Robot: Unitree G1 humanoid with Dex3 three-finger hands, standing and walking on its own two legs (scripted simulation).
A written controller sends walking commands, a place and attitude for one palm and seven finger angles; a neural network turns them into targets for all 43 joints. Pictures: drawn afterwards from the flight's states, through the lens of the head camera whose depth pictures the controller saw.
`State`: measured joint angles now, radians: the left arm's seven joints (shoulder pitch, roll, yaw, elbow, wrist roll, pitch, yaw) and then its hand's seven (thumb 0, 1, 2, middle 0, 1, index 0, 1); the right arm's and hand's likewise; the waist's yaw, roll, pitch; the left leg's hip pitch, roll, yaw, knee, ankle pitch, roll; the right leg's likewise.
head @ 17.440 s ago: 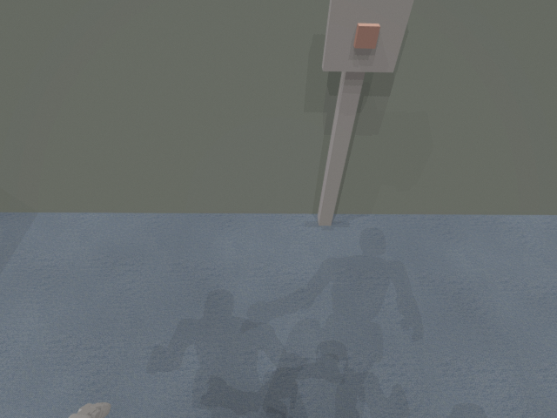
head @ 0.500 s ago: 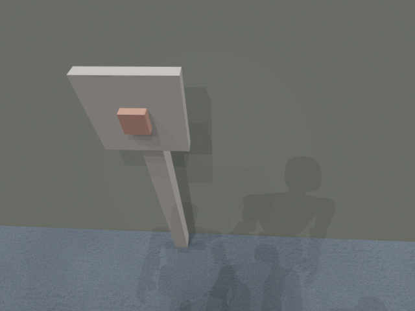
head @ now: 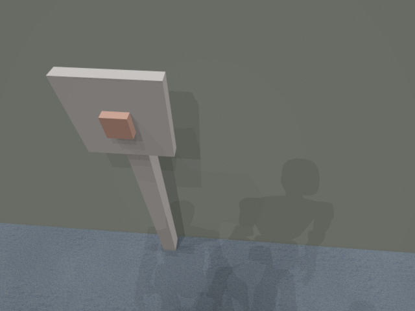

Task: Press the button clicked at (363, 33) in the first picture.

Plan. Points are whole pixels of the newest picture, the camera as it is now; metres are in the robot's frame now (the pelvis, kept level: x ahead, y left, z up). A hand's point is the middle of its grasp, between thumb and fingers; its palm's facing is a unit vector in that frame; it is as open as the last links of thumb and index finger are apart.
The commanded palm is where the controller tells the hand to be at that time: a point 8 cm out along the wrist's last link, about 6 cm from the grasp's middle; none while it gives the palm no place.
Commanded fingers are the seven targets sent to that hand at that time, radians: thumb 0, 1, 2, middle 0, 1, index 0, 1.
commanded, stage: raise the hand and make a fist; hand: left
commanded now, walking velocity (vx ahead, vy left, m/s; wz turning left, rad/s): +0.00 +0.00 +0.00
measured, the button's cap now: (118, 124) +0.44 +0.22 +0.11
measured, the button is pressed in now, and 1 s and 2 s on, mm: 0 0 0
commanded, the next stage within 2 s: none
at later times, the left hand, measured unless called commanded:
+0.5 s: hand out of the picture +0.13 +0.15 -0.03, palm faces -0.03 -1.00 +0.01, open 5.6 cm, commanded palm +0.11 +0.23 -0.03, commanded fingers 0.00 0.90 0.90 -0.78 -0.93 -0.78 -0.93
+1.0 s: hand (92, 286) +0.15 +0.21 +0.02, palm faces +0.00 -1.00 -0.06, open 3.1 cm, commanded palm +0.12 +0.26 +0.03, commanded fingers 0.00 0.90 0.90 -1.30 -1.50 -1.30 -1.50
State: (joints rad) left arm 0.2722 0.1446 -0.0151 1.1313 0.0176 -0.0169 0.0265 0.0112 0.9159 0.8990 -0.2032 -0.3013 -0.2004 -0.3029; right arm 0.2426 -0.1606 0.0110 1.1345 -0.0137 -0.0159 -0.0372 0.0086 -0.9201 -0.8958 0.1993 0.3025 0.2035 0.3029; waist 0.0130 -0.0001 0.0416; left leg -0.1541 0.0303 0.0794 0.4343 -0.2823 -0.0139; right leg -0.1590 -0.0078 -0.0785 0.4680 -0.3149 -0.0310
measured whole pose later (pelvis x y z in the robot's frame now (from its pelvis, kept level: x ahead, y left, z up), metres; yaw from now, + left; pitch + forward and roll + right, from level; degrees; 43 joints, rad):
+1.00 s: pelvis -0.06 +0.03 -0.05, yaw +0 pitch +8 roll -2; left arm 0.45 0.22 0.15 -0.12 -0.24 -0.30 -0.21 0.02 0.90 0.90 -1.19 -1.38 -1.19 -1.38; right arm 0.30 -0.22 0.02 0.59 0.03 -0.24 -0.06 0.02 -0.90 -0.90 0.21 0.30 0.21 0.30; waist -0.01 0.03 -0.07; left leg -0.63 0.02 0.01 0.92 -0.42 0.02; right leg -0.59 -0.02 -0.08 0.87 -0.41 -0.01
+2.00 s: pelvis -0.03 +0.01 -0.01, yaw +0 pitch +0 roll -1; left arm 0.26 0.27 0.27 -0.09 -0.30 -0.05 -0.31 0.02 0.90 0.90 -1.30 -1.50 -1.30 -1.50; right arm 0.25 -0.27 0.05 0.61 0.05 -0.27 -0.08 0.02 -0.90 -0.90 0.20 0.30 0.21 0.30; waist 0.03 0.05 -0.05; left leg -0.31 0.02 0.00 0.63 -0.33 -0.01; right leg -0.28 0.00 -0.09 0.60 -0.34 -0.02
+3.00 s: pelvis -0.04 +0.01 -0.01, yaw -1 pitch +2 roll +0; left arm -0.14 0.27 0.24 0.33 -0.23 -0.13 -0.24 0.02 0.90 0.90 -1.30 -1.50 -1.30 -1.50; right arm 0.25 -0.25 0.04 0.65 0.04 -0.20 -0.08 0.01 -0.90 -0.90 0.20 0.30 0.21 0.30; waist 0.00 0.04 -0.03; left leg -0.36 0.02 0.02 0.63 -0.32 0.00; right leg -0.35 -0.01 -0.06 0.63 -0.33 -0.02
